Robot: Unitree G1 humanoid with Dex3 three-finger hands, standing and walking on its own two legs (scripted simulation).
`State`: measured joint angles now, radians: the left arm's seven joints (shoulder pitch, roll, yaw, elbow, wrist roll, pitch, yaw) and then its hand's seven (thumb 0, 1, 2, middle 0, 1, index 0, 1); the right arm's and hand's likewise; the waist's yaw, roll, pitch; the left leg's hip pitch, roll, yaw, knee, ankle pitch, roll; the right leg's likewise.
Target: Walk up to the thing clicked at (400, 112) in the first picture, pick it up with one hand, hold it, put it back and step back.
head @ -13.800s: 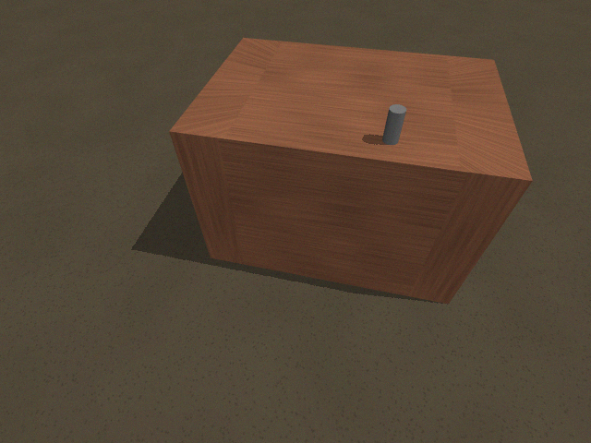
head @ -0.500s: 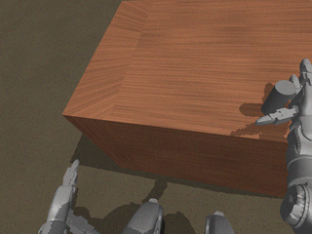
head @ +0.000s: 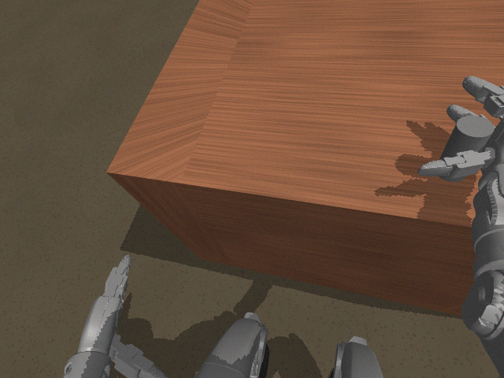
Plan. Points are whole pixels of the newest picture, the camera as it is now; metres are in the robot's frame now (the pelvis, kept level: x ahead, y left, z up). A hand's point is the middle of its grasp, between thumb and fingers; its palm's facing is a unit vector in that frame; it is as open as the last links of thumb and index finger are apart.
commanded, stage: close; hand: right
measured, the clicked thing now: (461, 150) +0.49 -0.21 +0.03
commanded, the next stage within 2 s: settle in 0.32 s
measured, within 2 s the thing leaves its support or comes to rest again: leaves its support in 0.44 s
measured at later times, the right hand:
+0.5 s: hand (466, 141) +0.50 -0.21 +0.05, palm faces +0.15 +0.99 +0.01, open 7.1 cm
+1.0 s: hand (476, 119) +0.50 -0.20 +0.09, palm faces +0.14 +0.99 +0.01, open 6.4 cm
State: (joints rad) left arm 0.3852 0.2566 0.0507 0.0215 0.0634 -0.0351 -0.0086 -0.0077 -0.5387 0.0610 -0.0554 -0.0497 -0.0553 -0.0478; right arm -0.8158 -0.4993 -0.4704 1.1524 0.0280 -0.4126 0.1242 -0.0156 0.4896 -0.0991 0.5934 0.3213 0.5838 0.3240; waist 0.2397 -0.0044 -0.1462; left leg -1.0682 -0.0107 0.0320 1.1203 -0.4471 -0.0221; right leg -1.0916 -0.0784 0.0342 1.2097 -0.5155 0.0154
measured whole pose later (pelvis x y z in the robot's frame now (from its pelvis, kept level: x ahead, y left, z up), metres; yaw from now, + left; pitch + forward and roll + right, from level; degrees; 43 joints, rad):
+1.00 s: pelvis +0.01 +0.00 +0.03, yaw -1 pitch +19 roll +3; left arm 0.35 0.25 0.04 0.11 0.03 -0.03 0.00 -0.01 -0.53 0.06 -0.07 -0.05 -0.06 -0.05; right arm -0.77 -0.45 -0.44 1.09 0.05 -0.34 0.13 0.01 -0.01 -1.14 0.94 1.21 0.93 1.21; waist 0.19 0.00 -0.13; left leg -0.90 0.00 0.02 0.99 -0.42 -0.02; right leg -0.91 -0.07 0.02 1.07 -0.48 0.01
